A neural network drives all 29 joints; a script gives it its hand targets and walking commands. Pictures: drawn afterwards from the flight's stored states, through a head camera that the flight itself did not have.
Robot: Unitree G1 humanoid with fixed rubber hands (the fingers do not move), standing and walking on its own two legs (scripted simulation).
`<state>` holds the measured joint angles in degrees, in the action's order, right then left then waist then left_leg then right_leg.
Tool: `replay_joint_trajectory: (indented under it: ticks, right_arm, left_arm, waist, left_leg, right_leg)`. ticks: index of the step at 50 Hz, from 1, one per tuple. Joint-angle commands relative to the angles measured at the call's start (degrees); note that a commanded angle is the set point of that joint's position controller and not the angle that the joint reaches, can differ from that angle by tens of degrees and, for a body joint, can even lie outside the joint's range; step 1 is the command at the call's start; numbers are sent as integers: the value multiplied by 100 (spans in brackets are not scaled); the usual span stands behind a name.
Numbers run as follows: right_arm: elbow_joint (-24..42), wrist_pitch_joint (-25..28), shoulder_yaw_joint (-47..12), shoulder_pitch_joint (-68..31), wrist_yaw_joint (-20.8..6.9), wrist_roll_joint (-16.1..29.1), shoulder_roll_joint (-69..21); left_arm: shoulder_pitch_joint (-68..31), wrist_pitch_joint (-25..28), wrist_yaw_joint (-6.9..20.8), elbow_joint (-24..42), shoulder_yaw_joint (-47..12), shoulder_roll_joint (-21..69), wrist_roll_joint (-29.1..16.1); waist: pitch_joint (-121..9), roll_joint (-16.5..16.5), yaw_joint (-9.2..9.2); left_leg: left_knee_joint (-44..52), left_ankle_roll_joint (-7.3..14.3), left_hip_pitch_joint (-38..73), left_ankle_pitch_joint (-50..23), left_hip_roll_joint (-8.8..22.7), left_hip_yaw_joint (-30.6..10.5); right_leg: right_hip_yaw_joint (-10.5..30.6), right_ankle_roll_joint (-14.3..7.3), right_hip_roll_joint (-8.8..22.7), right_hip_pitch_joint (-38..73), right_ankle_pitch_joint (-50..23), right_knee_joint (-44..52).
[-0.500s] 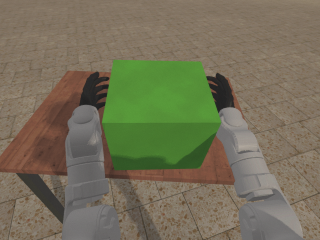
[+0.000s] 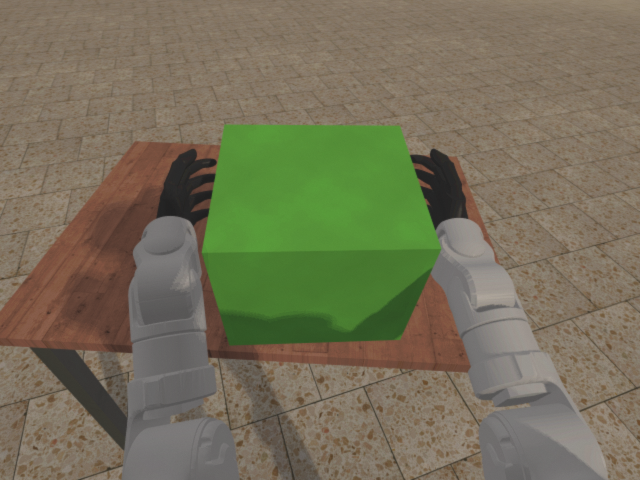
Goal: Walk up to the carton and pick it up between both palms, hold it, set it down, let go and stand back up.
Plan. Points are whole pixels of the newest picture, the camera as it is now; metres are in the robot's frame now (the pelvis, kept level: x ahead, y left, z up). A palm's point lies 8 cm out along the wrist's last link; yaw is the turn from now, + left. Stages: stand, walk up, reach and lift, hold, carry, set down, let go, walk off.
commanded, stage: hold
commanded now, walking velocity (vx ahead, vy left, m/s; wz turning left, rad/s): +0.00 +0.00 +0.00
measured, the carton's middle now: (314, 235) +0.38 +0.00 +0.13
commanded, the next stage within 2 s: none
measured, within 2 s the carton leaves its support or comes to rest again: neither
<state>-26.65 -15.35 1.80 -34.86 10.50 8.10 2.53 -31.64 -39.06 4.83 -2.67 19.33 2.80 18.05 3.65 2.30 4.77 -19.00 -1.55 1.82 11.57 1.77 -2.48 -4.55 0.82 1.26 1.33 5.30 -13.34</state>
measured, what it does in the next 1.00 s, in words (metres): stands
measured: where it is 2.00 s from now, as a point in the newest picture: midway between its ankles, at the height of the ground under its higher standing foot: outside the picture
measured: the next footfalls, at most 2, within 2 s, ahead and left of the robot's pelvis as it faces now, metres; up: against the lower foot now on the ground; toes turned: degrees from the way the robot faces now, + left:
none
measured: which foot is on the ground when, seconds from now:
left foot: down 0.00-1.00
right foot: down 0.00-1.00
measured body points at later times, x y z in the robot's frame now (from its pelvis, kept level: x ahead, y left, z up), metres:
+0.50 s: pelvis +0.00 +0.00 +0.00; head -0.04 +0.02 +0.45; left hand +0.38 +0.17 +0.19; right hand +0.38 -0.16 +0.19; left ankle +0.00 +0.13 -0.75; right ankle +0.03 -0.13 -0.75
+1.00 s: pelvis +0.00 +0.00 +0.00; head -0.03 +0.02 +0.45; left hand +0.37 +0.16 +0.19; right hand +0.37 -0.16 +0.18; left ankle +0.00 +0.13 -0.75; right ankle +0.04 -0.13 -0.75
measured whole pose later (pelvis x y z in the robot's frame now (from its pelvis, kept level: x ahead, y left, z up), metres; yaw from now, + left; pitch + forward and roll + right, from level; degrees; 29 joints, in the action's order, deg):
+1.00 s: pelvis +0.00 +0.00 +0.00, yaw +0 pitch -10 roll -1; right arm -26.2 -15.0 1.8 -34.5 10.2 8.1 2.4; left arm -31.5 -40.1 5.3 -0.8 19.4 3.5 19.4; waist 4.7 2.6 4.7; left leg -18.2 -1.4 3.3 11.6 1.8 -2.1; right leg -4.2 0.8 1.2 2.2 5.8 -13.5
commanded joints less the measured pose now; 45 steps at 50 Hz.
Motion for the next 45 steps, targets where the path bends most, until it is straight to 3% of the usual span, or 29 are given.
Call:
replay_joint_trajectory:
  ticks: [1, 4, 9, 12, 13, 15, 26, 33, 45]
  right_arm:
    - [1462, 333, -1936, -3570, -683, 288, -2844]
    - [1430, 295, -1980, -3615, -701, 302, -2801]
    - [1521, 319, -2115, -3773, -650, 396, -2949]
    - [1705, 329, -2269, -3848, -604, 445, -3011]
    - [1580, 312, -2155, -4091, -599, 348, -3103]
    - [1449, 324, -2037, -4015, -639, 243, -3165]
    - [1380, 318, -1946, -3646, -563, 304, -2935]
    - [1680, 367, -2108, -3580, -583, 416, -2862]
    - [1635, 382, -2033, -3611, -668, 334, -2805]
  left_arm:
    - [-3012, 225, 653, 197, -2917, 2692, -751]
    - [-2852, 157, 673, 75, -2730, 2642, -651]
    - [-2994, 163, 697, 187, -2736, 2607, -640]
    - [-2930, 150, 698, 189, -2699, 2526, -645]
    - [-3337, 194, 742, 111, -2649, 2558, -675]
    - [-3321, 212, 760, -19, -2538, 2509, -613]
    - [-3028, 142, 870, 137, -2594, 2509, -567]
    - [-2896, 169, 799, 443, -2871, 2567, -642]
    - [-2884, 106, 737, 413, -2844, 2553, -609]
  waist:
    - [-1723, -433, 129]
    - [-1644, -340, 2]
    - [-1771, -269, -4]
    - [-1910, -157, -97]
    - [-1791, -76, -65]
    - [-1651, -67, -52]
    - [-1760, -240, 140]
    - [-1761, -389, 133]
    - [-1621, -343, 57]
  left_leg:
    - [303, -223, -358, -1508, -425, 488]
    - [331, -171, -466, -1520, -435, 516]
    - [238, -129, -377, -1702, -464, 517]
    - [211, -56, -377, -1728, -506, 544]
    - [368, 38, -592, -1135, -532, 571]
    - [486, 107, -730, -837, -498, 600]
    - [309, -91, -394, -1529, -499, 567]
    - [177, -210, -208, -2103, -454, 496]
    - [341, -113, -330, -1582, -406, 557]
  right_leg:
    - [-240, -18, -468, 921, -243, -58]
    - [-221, -17, -485, 1090, -307, -58]
    - [-190, 29, -459, 1180, -591, -72]
    - [-145, 80, -446, 1292, -799, -103]
    - [-139, 110, -365, 1205, -530, -83]
    - [-132, 85, -345, 1188, -385, -84]
    - [-221, 107, -410, 1406, -805, -120]
    - [-274, 43, -478, 1287, -879, -144]
    - [-239, -4, -446, 1127, -397, -83]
